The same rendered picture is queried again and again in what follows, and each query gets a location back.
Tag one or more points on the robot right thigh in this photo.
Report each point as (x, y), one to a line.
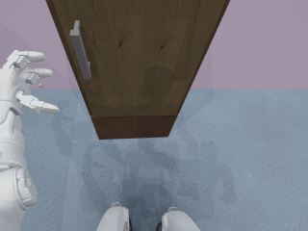
(178, 221)

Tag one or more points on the robot left hand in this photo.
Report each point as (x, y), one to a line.
(11, 84)

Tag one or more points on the right robot shin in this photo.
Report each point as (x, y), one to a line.
(171, 209)

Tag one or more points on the handle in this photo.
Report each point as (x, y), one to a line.
(79, 49)

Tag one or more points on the left robot upper arm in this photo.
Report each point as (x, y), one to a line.
(17, 194)

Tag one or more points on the cupboard door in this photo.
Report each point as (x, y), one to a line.
(142, 53)

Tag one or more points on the left robot forearm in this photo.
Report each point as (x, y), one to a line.
(12, 141)

